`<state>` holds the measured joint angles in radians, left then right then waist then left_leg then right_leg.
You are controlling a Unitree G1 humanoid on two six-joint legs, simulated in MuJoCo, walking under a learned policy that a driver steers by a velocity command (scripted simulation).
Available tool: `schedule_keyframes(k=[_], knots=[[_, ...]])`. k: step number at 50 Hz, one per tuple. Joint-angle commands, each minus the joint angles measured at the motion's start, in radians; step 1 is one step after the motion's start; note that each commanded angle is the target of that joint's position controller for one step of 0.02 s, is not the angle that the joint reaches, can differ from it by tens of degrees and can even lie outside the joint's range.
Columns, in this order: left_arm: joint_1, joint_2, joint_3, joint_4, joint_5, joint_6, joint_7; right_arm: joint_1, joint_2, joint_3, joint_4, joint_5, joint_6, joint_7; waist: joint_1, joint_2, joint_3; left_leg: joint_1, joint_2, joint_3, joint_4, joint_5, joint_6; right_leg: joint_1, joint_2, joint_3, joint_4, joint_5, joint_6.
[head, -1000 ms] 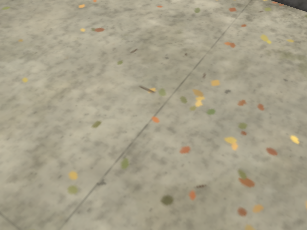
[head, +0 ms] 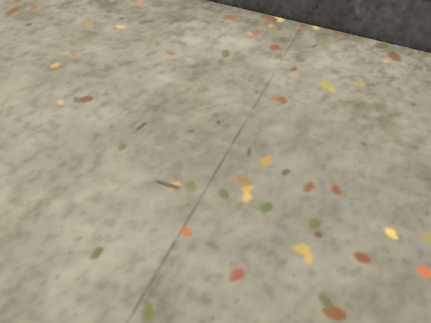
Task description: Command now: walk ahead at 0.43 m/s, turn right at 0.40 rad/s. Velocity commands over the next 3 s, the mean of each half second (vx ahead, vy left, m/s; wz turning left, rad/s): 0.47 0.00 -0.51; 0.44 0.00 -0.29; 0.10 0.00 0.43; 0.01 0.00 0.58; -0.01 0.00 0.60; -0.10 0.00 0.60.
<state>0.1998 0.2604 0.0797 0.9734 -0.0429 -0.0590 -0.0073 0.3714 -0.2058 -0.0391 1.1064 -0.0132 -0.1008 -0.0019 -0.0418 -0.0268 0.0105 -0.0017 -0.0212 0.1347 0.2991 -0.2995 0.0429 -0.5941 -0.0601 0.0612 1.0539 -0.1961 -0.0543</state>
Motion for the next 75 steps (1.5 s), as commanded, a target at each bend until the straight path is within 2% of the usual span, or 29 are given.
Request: schedule_keyframes(k=[1,7,10,12,13,14,15,16,18,21,25,34,37,38,39,40,41,43,44,47,49,55,58,59,60,61,63,67,75], knots=[[-0.131,-0.006,-0.011,-0.105,0.007,-0.002,-0.013,-0.021,-0.151,-0.018,-0.049,-0.009,-0.005,-0.020,-0.001,0.077,0.110,-0.013,0.259,-0.110,-0.175,0.383,0.096,-0.160,-0.034,-0.007,-0.154,0.118,0.020],[-0.295,-0.006,-0.028,-0.209,0.014,0.003,-0.049,0.047,-0.179,-0.028,-0.046,0.015,0.010,-0.030,-0.021,0.077,0.144,0.042,0.288,0.033,-0.154,0.527,0.082,-0.081,-0.005,-0.130,-0.387,0.180,-0.022],[-0.228,0.050,-0.001,-0.225,0.014,0.008,-0.066,0.014,-0.221,-0.042,-0.071,0.019,0.027,-0.038,0.061,0.137,0.052,0.112,0.307,0.085,0.047,1.040,0.056,0.086,0.078,-0.200,-0.390,0.075,-0.081],[0.033,0.145,0.052,-0.169,0.011,0.018,-0.060,-0.030,-0.242,-0.048,-0.102,0.019,0.040,-0.042,0.204,0.141,-0.094,0.012,0.280,0.095,0.403,1.110,0.026,0.442,0.142,-0.194,-0.443,0.073,-0.142],[0.173,0.216,0.084,-0.140,0.010,0.031,-0.035,-0.027,-0.225,-0.041,-0.124,0.009,0.032,-0.038,0.256,0.041,-0.170,-0.231,0.225,0.092,0.712,0.770,-0.013,0.721,0.036,0.015,-0.496,-0.014,-0.190],[0.141,0.280,0.082,-0.153,0.013,0.025,-0.026,0.068,-0.056,0.003,-0.171,-0.002,0.001,-0.013,0.110,-0.198,-0.265,-0.632,0.002,-0.021,1.081,-0.235,-0.059,0.977,-0.236,0.623,-0.631,-0.220,-0.375],[0.176,0.217,0.061,-0.157,0.024,0.012,-0.027,-0.063,-0.137,-0.012,-0.210,0.038,-0.048,0.003,0.176,-0.113,-0.321,-0.733,-0.005,-0.236,1.183,-0.262,-0.032,0.984,-0.268,0.794,-0.793,-0.296,-0.379],[0.126,0.171,0.049,-0.154,0.032,-0.006,-0.026,-0.148,-0.182,-0.027,-0.248,0.071,-0.069,0.006,0.161,-0.086,-0.169,-0.818,0.048,-0.236,1.148,-0.160,-0.003,0.876,-0.241,0.646,-0.816,-0.221,-0.322],[-0.028,0.111,0.029,-0.193,0.031,-0.027,-0.033,-0.139,-0.189,-0.040,-0.233,0.040,-0.071,-0.012,0.060,0.051,-0.053,-0.688,0.128,-0.231,0.969,-0.025,-0.002,0.569,-0.147,0.403,-0.827,0.018,-0.255],[-0.050,0.107,0.021,-0.210,0.033,-0.032,-0.022,-0.110,-0.174,-0.052,-0.252,0.014,-0.024,-0.017,0.002,0.025,-0.031,-0.571,0.164,-0.226,0.827,0.013,-0.044,0.381,-0.094,0.289,-0.863,0.142,-0.244],[0.049,0.159,0.031,-0.198,0.031,-0.029,0.010,-0.292,-0.151,-0.047,-0.328,-0.007,-0.008,-0.029,0.052,-0.006,0.020,-0.620,0.125,-0.195,0.547,0.240,-0.098,0.308,-0.041,0.217,-0.876,0.161,-0.218],[0.196,0.138,0.025,-0.158,0.021,-0.002,0.029,-0.487,-0.159,-0.030,-0.418,0.016,-0.044,0.023,0.130,-0.059,0.000,-0.552,0.042,-0.200,0.168,0.370,-0.060,0.510,-0.080,0.299,-0.709,0.149,-0.152],[0.188,0.140,0.024,-0.161,0.030,0.007,0.032,-0.350,-0.201,-0.046,-0.389,0.012,-0.060,0.025,0.051,-0.105,-0.053,-0.363,0.010,-0.154,0.110,0.267,0.008,0.566,-0.073,0.305,-0.578,0.431,-0.125],[0.164,0.113,0.010,-0.177,0.038,0.004,0.025,-0.202,-0.243,-0.062,-0.362,-0.003,-0.064,0.020,-0.022,-0.087,-0.175,-0.120,0.085,-0.214,0.156,0.299,0.069,0.494,-0.026,0.262,-0.395,0.475,-0.097],[0.237,0.064,-0.006,-0.192,0.036,-0.005,0.021,-0.029,-0.324,-0.085,-0.338,-0.018,-0.060,0.013,-0.046,0.076,-0.344,0.271,0.286,-0.511,0.180,0.266,0.199,0.205,0.091,0.158,-0.063,0.246,-0.025],[0.337,0.046,-0.020,-0.173,0.014,-0.016,0.018,0.053,-0.308,-0.090,-0.282,0.009,-0.043,0.023,-0.032,0.344,-0.421,0.436,0.441,-0.879,0.061,0.069,0.310,-0.046,0.171,0.104,0.202,-0.357,0.022],[0.264,0.141,-0.002,-0.180,0.001,-0.023,0.018,0.007,-0.221,-0.064,-0.299,0.033,-0.037,0.025,-0.050,0.216,-0.277,0.350,0.412,-0.860,0.016,-0.103,0.263,-0.165,0.108,0.154,0.282,-0.344,0.015],[0.075,0.146,0.001,-0.229,0.028,-0.031,0.020,-0.142,-0.175,-0.042,-0.326,0.012,-0.020,0.024,-0.013,0.065,-0.042,0.038,0.319,-0.591,-0.011,0.269,0.211,-0.150,0.038,0.064,0.230,-0.217,0.030],[0.056,0.142,0.007,-0.235,0.050,-0.030,0.024,-0.171,-0.154,-0.033,-0.331,0.006,-0.019,0.027,0.015,0.055,-0.024,-0.047,0.282,-0.507,-0.009,0.502,0.202,-0.098,0.010,0.046,0.164,-0.196,0.038],[0.092,0.055,-0.011,-0.244,0.056,-0.026,0.024,-0.169,-0.146,-0.024,-0.306,0.006,-0.016,0.027,0.066,0.107,-0.063,-0.134,0.216,-0.375,-0.006,0.873,0.202,0.026,0.004,0.005,-0.051,-0.182,0.075],[0.052,0.036,-0.022,-0.259,0.054,-0.022,0.028,-0.167,-0.219,-0.047,-0.300,0.013,0.000,0.012,0.065,0.123,-0.095,-0.176,0.198,-0.325,-0.001,0.931,0.200,0.102,0.034,-0.024,-0.211,-0.103,0.095],[-0.099,0.083,-0.013,-0.299,0.042,0.008,0.034,-0.108,-0.243,-0.064,-0.290,0.044,0.055,-0.016,0.029,0.148,-0.093,-0.211,0.171,-0.374,0.039,0.610,0.135,0.208,0.097,0.003,-0.456,0.102,0.099],[-0.058,0.120,0.006,-0.293,0.047,-0.006,0.030,-0.150,-0.229,-0.063,-0.315,0.045,0.069,-0.029,0.078,0.146,-0.088,-0.231,0.134,-0.440,0.133,0.398,0.081,0.341,0.081,0.017,-0.642,0.201,0.062],[-0.025,0.159,0.017,-0.292,0.061,-0.012,0.037,-0.135,-0.190,-0.053,-0.326,0.038,0.069,-0.029,0.080,0.100,-0.122,-0.286,0.084,-0.422,0.229,0.279,0.040,0.456,-0.012,0.065,-0.678,0.321,0.021],[0.032,0.217,0.028,-0.299,0.077,-0.006,0.051,-0.113,-0.125,-0.034,-0.348,0.013,0.067,-0.027,0.080,-0.082,-0.199,-0.436,-0.010,-0.322,0.475,-0.072,-0.012,0.640,-0.228,0.230,-0.633,0.682,-0.062],[0.040,0.216,0.027,-0.298,0.084,0.013,0.046,0.031,-0.117,-0.029,-0.351,0.024,0.065,-0.026,0.025,-0.269,-0.294,-0.577,-0.072,-0.242,0.673,-0.461,-0.049,0.726,-0.418,0.447,-0.630,0.760,-0.229],[-0.027,0.126,0.007,-0.317,0.058,0.025,0.040,-0.015,-0.244,-0.067,-0.334,0.034,0.092,-0.031,0.041,-0.116,-0.190,-0.657,0.015,-0.235,0.882,-0.325,-0.101,0.614,-0.312,0.341,-0.682,0.451,-0.208],[-0.130,0.126,0.004,-0.311,0.072,0.034,0.041,-0.051,-0.194,-0.068,-0.360,0.031,0.148,-0.044,0.010,-0.117,-0.080,-0.572,0.050,-0.181,0.887,-0.137,-0.141,0.361,-0.192,0.103,-0.769,0.268,-0.169],[-0.111,0.187,0.029,-0.278,0.053,0.049,0.049,-0.158,-0.172,-0.051,-0.454,0.027,0.147,-0.003,0.047,-0.128,-0.123,-0.416,0.076,-0.111,0.526,-0.047,-0.101,0.408,-0.249,-0.015,-0.762,0.285,-0.185]])
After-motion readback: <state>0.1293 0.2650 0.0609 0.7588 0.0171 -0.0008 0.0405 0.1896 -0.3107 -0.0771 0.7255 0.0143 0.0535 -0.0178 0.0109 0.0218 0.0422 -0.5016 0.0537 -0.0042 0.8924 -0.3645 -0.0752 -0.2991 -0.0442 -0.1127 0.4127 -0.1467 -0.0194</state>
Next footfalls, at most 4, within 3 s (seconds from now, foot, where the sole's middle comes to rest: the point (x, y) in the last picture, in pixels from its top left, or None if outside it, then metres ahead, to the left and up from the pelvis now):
0.26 right None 0.30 -0.14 -0.78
0.76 left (228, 283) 0.65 -0.05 -0.78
1.18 right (305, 265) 0.70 -0.32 -0.78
1.60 left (227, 267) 0.70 -0.05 -0.78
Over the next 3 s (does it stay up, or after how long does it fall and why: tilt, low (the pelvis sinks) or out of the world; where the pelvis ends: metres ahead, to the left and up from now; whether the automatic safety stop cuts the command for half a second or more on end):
stays up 0.60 -0.19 -0.01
